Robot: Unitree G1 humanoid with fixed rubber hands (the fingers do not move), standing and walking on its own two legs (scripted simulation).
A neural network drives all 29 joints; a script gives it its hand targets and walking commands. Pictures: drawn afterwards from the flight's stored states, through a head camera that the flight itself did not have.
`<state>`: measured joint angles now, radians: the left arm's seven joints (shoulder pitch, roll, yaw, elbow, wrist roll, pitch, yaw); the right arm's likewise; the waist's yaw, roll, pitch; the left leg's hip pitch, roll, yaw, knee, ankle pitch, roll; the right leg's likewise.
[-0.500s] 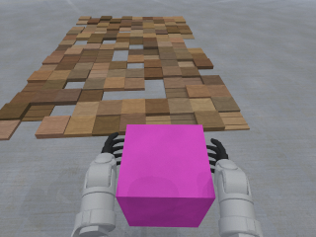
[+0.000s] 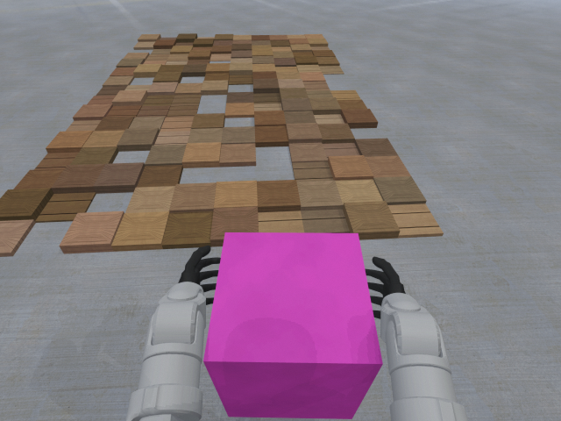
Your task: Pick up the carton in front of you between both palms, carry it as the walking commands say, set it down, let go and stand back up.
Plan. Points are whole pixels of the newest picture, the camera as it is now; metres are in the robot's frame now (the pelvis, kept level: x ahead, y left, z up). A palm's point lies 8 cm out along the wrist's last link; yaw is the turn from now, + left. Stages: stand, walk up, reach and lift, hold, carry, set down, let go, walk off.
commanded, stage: hold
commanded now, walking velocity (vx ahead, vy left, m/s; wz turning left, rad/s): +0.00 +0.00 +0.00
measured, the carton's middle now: (290, 328) +0.28 +0.00 -0.03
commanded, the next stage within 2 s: carry in 0.34 s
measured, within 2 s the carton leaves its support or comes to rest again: neither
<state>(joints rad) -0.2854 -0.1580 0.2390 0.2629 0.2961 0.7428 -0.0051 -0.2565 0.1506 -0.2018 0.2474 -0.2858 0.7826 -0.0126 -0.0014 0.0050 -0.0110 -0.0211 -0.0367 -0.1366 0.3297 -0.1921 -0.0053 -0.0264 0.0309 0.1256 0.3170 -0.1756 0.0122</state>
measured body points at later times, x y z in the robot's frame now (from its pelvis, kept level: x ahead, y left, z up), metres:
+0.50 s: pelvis -0.01 +0.00 -0.01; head -0.05 +0.00 +0.44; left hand +0.30 +0.15 +0.05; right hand +0.29 -0.15 +0.05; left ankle +0.00 +0.13 -0.74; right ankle +0.01 -0.13 -0.74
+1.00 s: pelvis +0.18 +0.00 -0.01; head +0.16 +0.01 +0.44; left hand +0.43 +0.16 +0.07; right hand +0.44 -0.14 +0.08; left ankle +0.09 +0.09 -0.70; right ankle +0.15 -0.08 -0.75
